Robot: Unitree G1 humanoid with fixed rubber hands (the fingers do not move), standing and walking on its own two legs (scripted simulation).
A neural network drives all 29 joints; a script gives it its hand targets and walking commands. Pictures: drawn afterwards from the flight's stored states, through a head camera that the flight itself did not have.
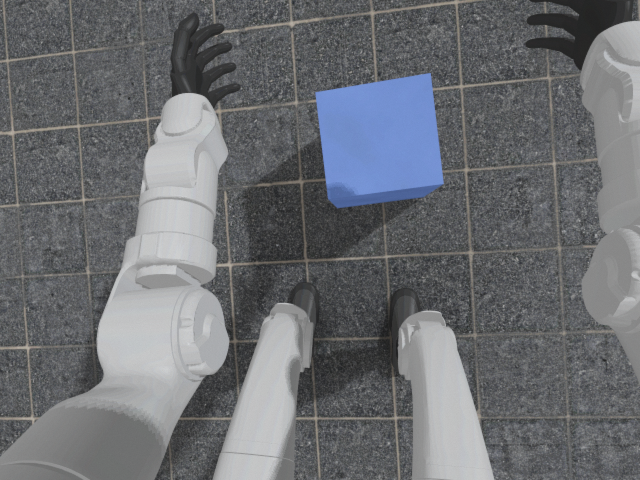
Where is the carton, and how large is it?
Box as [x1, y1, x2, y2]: [315, 73, 443, 207]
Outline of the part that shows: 430,73 315,92 328,199 337,207 421,197 443,183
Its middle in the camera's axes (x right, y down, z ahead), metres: +0.13 -0.19 +0.83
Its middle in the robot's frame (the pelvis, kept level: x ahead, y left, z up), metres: +0.54 -0.01 -0.53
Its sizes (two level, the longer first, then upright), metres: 0.210 0.200 0.250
